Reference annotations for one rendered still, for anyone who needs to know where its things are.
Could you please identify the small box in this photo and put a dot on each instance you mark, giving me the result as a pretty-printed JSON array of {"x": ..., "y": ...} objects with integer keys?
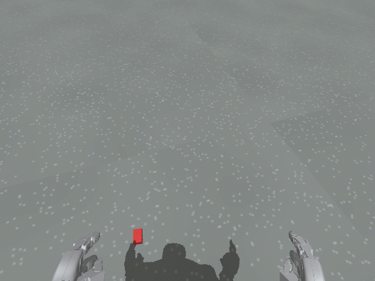
[{"x": 137, "y": 236}]

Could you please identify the right robot hand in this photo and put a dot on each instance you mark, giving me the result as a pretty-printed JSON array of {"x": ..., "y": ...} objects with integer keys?
[{"x": 308, "y": 268}]

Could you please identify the left robot hand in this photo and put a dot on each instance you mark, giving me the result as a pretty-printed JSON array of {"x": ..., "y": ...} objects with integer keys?
[{"x": 72, "y": 267}]

